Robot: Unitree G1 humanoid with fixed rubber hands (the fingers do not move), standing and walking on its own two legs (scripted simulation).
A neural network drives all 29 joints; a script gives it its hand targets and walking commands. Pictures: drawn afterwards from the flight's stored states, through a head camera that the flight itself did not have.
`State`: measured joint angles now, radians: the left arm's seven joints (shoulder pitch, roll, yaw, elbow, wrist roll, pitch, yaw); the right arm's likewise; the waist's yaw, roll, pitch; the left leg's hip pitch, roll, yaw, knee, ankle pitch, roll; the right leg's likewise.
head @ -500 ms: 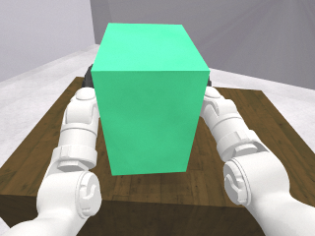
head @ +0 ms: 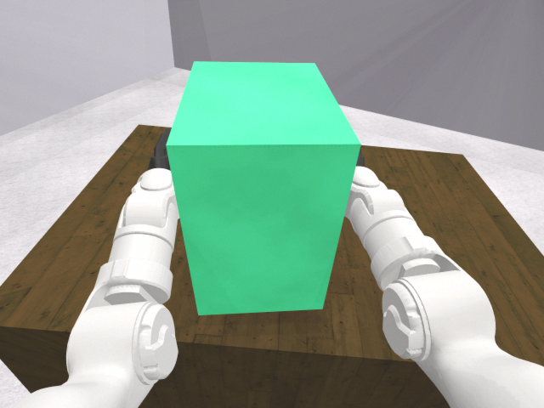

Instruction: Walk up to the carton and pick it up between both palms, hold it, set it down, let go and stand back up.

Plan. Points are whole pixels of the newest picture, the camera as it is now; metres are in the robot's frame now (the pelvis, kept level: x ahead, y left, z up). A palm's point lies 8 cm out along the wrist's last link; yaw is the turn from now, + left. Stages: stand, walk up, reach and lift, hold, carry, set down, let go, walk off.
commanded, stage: set down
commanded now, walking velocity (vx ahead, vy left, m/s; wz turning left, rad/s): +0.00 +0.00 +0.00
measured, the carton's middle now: (258, 185) +0.41 +0.03 +0.18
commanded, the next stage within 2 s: none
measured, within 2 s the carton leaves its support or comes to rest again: rests again in 1.08 s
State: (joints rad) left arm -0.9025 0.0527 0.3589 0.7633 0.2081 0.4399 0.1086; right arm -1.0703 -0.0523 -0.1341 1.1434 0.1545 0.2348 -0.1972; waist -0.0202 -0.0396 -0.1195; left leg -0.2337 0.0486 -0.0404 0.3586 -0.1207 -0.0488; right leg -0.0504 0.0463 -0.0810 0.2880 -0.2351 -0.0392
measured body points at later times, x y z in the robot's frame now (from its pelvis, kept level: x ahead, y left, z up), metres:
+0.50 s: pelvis +0.00 -0.01 +0.00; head -0.03 +0.01 +0.45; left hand +0.42 +0.17 +0.16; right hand +0.43 -0.11 +0.17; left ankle +0.04 +0.15 -0.75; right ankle -0.05 -0.08 -0.75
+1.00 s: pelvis +0.01 +0.00 +0.00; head -0.01 +0.02 +0.45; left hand +0.42 +0.17 +0.13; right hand +0.43 -0.11 +0.14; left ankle +0.04 +0.15 -0.75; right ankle -0.05 -0.08 -0.75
